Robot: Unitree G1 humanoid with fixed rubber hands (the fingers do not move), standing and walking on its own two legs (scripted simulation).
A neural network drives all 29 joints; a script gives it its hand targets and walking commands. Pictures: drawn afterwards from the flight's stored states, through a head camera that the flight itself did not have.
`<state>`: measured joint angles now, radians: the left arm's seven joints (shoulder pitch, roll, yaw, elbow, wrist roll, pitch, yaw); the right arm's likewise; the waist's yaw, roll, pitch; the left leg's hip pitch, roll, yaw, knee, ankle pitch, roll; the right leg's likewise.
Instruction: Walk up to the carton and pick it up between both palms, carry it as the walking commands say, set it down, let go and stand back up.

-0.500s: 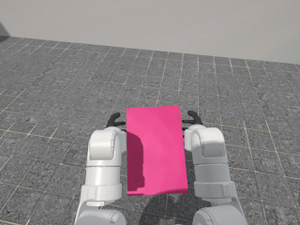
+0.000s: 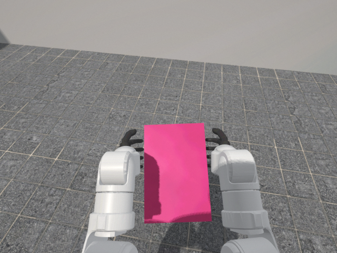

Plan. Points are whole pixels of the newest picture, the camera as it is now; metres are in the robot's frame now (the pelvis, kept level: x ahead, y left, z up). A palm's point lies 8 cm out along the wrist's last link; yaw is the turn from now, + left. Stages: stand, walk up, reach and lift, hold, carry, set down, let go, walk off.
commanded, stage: carry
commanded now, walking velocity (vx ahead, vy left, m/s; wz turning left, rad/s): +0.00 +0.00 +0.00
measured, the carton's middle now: (175, 172) +0.33 +0.00 -0.02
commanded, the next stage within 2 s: hold in 1.00 s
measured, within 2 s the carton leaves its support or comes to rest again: neither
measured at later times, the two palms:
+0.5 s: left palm (126, 151) +0.32 +0.12 +0.09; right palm (221, 150) +0.32 -0.11 +0.09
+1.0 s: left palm (128, 151) +0.33 +0.11 +0.08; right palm (223, 150) +0.33 -0.12 +0.08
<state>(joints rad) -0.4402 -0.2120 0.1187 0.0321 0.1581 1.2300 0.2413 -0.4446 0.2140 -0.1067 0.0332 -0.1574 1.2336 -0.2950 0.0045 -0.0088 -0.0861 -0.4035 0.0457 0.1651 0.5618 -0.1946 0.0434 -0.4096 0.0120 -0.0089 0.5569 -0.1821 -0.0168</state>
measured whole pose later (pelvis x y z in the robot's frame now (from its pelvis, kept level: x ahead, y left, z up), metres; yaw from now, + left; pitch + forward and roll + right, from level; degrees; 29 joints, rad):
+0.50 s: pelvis +0.02 +0.00 +0.00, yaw +0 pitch +2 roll +0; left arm -0.40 -0.20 0.10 0.03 0.16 1.19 0.21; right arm -0.41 0.20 -0.09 0.03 -0.17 1.20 -0.23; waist 0.01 -0.01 -0.09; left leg -0.38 0.05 0.17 0.58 -0.24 0.04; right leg -0.38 0.01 0.00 0.57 -0.23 -0.02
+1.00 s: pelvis +0.03 +0.00 +0.00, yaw +0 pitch +2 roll +0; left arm -0.38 -0.19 0.10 0.04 0.16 1.15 0.19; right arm -0.39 0.19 -0.08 0.04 -0.17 1.15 -0.21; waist 0.01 0.00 -0.09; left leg -0.37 0.05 0.17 0.57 -0.24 0.03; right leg -0.38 0.01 0.00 0.58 -0.23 -0.02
